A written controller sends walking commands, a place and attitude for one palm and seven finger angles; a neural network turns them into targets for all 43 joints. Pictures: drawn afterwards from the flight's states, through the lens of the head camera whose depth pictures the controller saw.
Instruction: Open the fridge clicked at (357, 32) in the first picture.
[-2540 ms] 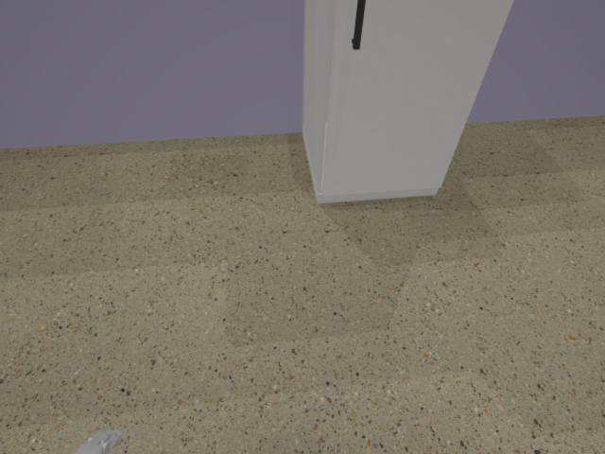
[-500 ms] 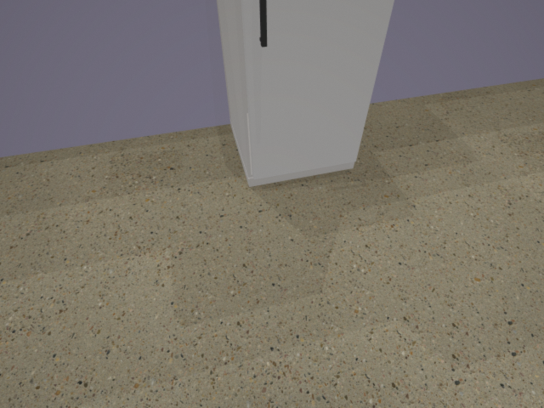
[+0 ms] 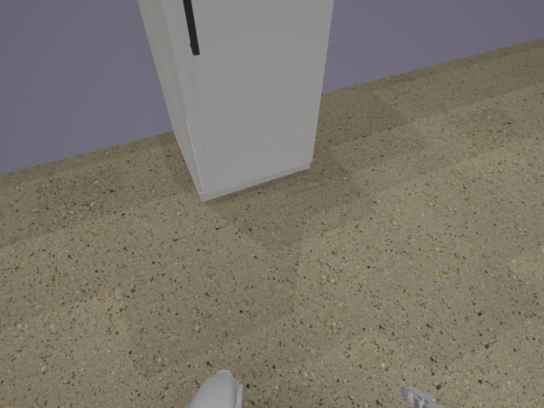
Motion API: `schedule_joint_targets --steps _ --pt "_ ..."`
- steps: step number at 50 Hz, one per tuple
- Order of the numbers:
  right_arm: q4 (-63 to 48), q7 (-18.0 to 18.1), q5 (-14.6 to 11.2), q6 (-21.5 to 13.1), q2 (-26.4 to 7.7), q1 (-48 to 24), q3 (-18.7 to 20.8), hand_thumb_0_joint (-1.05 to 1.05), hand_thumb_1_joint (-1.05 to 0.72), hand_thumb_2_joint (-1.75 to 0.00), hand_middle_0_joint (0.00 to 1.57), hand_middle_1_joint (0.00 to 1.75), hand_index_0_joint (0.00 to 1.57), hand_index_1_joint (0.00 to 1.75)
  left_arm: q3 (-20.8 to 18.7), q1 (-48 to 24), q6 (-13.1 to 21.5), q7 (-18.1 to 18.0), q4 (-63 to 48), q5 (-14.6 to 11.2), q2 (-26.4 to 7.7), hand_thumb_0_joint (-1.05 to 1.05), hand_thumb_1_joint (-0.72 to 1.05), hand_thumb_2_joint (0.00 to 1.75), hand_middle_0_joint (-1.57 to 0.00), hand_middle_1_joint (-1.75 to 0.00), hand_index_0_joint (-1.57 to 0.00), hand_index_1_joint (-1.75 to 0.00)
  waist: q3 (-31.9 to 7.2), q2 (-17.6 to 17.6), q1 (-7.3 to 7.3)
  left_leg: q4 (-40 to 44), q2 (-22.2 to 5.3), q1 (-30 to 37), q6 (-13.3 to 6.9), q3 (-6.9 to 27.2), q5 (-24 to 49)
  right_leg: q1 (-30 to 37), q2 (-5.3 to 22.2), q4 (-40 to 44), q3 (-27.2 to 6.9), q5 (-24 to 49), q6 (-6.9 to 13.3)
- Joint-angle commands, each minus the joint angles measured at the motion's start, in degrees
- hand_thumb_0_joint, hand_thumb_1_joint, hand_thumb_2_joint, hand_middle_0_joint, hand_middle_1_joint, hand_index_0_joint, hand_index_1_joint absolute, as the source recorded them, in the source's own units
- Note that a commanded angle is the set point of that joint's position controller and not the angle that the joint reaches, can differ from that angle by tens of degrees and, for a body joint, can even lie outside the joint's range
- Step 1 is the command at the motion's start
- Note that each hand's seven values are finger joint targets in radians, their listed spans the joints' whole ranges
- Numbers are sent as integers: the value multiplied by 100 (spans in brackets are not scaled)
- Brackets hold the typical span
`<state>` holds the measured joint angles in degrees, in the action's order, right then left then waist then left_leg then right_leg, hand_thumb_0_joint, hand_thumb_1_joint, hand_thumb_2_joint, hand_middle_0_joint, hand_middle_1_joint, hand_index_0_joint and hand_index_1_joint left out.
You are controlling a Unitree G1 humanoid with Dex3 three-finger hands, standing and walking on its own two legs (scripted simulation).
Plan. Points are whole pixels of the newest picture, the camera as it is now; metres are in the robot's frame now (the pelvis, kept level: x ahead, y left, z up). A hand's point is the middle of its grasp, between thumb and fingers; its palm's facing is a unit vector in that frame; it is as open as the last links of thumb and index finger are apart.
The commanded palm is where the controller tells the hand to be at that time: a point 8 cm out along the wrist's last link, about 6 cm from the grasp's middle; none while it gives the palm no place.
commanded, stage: walk to a spot facing it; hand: left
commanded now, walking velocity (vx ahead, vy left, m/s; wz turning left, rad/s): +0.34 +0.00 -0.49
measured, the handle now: out of the picture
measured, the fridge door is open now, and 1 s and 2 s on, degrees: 0 0 0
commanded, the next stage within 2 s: turn to face it in 1.52 s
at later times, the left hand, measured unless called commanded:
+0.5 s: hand (181, 290) +0.34 +0.24 -0.17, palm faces -0.28 -0.95 -0.17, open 7.4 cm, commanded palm none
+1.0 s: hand (250, 219) +0.54 +0.12 -0.16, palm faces -0.50 -0.83 -0.26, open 7.3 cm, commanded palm none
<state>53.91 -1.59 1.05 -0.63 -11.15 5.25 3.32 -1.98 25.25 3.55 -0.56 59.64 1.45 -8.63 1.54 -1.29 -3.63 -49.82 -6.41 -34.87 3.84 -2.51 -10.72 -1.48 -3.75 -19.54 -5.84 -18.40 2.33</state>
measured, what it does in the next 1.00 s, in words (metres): walks ahead, turning right: left foot, then right foot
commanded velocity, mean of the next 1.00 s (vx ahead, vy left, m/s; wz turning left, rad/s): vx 0.32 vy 0.00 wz -0.57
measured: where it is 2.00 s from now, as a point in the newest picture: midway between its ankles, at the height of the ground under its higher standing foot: (315, 318)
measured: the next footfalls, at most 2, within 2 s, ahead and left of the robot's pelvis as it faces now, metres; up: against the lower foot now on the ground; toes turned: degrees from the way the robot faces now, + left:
left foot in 0.10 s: +0.19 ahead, +0.14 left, +0.00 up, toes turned +2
right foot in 0.76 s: +0.37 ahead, -0.10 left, +0.00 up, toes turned -35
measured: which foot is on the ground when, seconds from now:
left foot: up 0.00-0.08, down 0.10-0.76, up 0.78-1.00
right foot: down 0.00-0.12, up 0.14-0.74, down 0.76-1.00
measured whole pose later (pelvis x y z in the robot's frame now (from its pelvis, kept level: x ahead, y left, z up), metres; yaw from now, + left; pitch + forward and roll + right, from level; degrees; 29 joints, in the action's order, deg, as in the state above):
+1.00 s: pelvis +0.39 -0.02 +0.00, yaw -34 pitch +0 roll +0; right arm 52.4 0.0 1.2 -1.6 -9.8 10.7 3.5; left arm -4.0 14.9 2.5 -0.1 57.5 1.0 -12.2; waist 2.6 -1.3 1.2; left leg -61.9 -11.1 -34.0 4.6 -2.2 -16.1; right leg -12.0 -3.7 -27.7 3.2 -16.0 4.9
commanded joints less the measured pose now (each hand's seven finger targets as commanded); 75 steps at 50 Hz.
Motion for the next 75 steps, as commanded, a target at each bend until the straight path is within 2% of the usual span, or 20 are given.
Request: schedule_joint_targets --steps 1,4,5,6,9,13,29,33,35,36,38,39,40,45,55,58,60,63,67,75 --pt "-687 41 -42 -284 -362 -550 51 0 -90 -90 20 30 20 30 -325 151 26 -89 -294 38 -1154 0 90 90 -20 -30 -20 -30 294 1035 63 1108 249 649 -160 -149 -307 -316 1454 57 -1160 2965 705" --pt "-96 238 5 -367 -933 1445 192 0 -90 -90 20 30 20 30 -386 -151 29 -37 -411 -49 -1088 0 90 90 -20 -30 -20 -30 -707 399 939 2143 118 3901 -361 -11 244 -1563 782 -2070 -641 2900 309" --pt "80 278 97 -398 -1672 2191 369 0 -90 -90 20 30 20 30 -379 133 -2 40 -473 -132 -733 0 90 90 -20 -30 -20 -30 -1526 -1314 1078 2380 -1707 5219 -847 2151 297 -2801 -20 -4018 153 8 -20" --pt "119 270 42 -347 -1733 2377 309 0 -90 -90 20 30 20 30 -338 30 23 61 -567 -111 -691 0 90 90 -20 -30 -20 -30 -1513 -1606 1001 3223 -2433 4911 -1158 3264 48 -3355 -29 -5299 150 -1436 -77" --pt "-161 261 32 -376 -747 1071 80 0 -90 -90 20 30 20 30 -386 -633 -115 176 -594 34 -730 0 90 90 -20 -30 -20 -30 139 -568 516 3882 -1878 2561 -1003 2045 -1390 -3545 791 -5895 272 -256 -130" --pt "10 314 -5 -514 -393 1028 -16 0 -90 -90 20 30 20 30 -373 -328 -393 274 -486 61 -400 0 90 90 -20 -30 -20 -30 232 -564 108 3820 -1205 2041 -536 144 125 -3174 910 -5538 477 665 -250" --pt "762 380 70 -463 -424 2859 -52 0 -90 -90 20 30 20 30 -197 -2739 -436 367 -1178 48 -241 0 90 90 -20 -30 -20 -30 734 -447 798 3550 -1365 4222 -807 -1149 2931 -4264 786 -2871 1395 803 -180" --pt "722 359 51 -398 -654 2814 21 0 -90 -90 20 30 20 30 -212 -2311 -332 315 -1060 44 -360 0 90 90 -20 -30 -20 -30 264 -649 548 2394 -1387 4418 -751 -1677 5607 -3063 198 -2081 1910 179 173" --pt "536 334 10 -382 -850 2479 70 0 -90 -90 20 30 20 30 -310 -1351 -251 278 -805 60 -606 0 90 90 -20 -30 -20 -30 -308 -846 55 1034 -1308 4026 -619 -1884 6052 -1702 -39 -1632 1989 230 366" --pt "408 283 -37 -375 -907 2215 74 0 -90 -90 20 30 20 30 -418 -545 -181 258 -580 60 -878 0 90 90 -20 -30 -20 -30 -745 -786 -388 -198 -1306 3104 -457 -1913 5106 -207 138 -1158 1753 780 512" --pt "-68 265 -151 -387 -297 2029 2 0 -90 -90 20 30 20 30 -603 305 -127 90 -402 -87 -1894 0 90 90 -20 -30 -20 -30 -1889 1007 -460 -3842 157 -330 44 -1035 -2396 2417 2849 -578 -2848 3127 1832" --pt "-159 297 -110 -370 -449 1517 60 0 -90 -90 20 30 20 30 -632 86 -190 19 -455 -155 -1885 0 90 90 -20 -30 -20 -30 -1355 320 -438 -3895 -95 -578 -129 -150 -1980 1825 2813 -209 -2354 2799 1896" --pt "-163 249 -73 -356 -379 1481 71 0 -90 -90 20 30 20 30 -543 -365 -165 13 -568 -157 -1598 0 90 90 -20 -30 -20 -30 -654 267 -206 -3573 -366 -551 -129 -13 -1237 920 2468 -3 -1640 2464 1283" --pt "-11 226 46 -91 -132 1690 59 0 -90 -90 20 30 20 30 -364 -1157 41 5 -644 -13 -1065 0 90 90 -20 -30 -20 -30 228 218 631 -1953 -488 477 39 -20 -781 -1739 1661 423 -255 2291 925" --pt "-732 107 24 -247 -313 -37 14 0 -90 -90 20 30 20 30 -441 -508 -24 55 -635 -19 -1266 0 90 90 -20 -30 -20 -30 -141 1082 70 1086 175 791 13 -336 -352 -654 1300 -315 -695 2899 714" --pt "-524 220 15 -316 -683 654 86 0 -90 -90 20 30 20 30 -461 -699 -85 17 -728 -64 -1270 0 90 90 -20 -30 -20 -30 -619 727 493 2491 185 2629 -88 -288 329 -1084 1062 -1537 -608 3229 374" --pt "-219 284 83 -322 -1749 1932 287 0 -90 -90 20 30 20 30 -344 -456 -69 91 -873 -193 -754 0 90 90 -20 -30 -20 -30 -1800 -1682 868 2491 -2592 5246 -1109 2156 3166 -3303 66 -4655 576 -1734 -287" --pt "-447 305 18 -263 -1050 1020 56 0 -90 -90 20 30 20 30 -415 -762 -203 99 -786 -64 -984 0 90 90 -20 -30 -20 -30 -693 -759 605 2812 -2211 3515 -1135 989 3027 -3451 708 -5742 429 -1133 -465" --pt "-374 319 25 -235 -750 682 -2 0 -90 -90 20 30 20 30 -394 -729 -491 223 -820 -31 -647 0 90 90 -20 -30 -20 -30 -78 -970 281 3055 -1498 2402 -823 -373 2566 -2945 859 -5210 791 -427 -556" --pt "-260 290 48 -108 -881 887 183 0 -90 -90 20 30 20 30 -395 -1490 -662 247 -1186 -4 -478 0 90 90 -20 -30 -20 -30 12 -934 448 3133 -1585 2637 -929 -1047 1595 -2845 956 -3419 1126 68 -627"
